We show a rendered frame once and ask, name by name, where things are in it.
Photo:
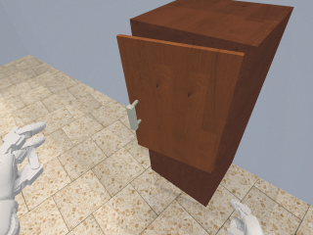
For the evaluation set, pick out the cupboard door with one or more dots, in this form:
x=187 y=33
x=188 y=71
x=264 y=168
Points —
x=184 y=94

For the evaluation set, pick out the left robot forearm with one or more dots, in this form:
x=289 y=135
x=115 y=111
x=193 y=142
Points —
x=9 y=222

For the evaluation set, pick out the robot right hand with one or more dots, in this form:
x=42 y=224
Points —
x=249 y=225

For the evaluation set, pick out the robot left hand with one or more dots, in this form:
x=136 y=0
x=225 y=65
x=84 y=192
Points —
x=13 y=151

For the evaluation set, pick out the handle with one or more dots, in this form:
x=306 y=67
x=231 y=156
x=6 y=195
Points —
x=132 y=117

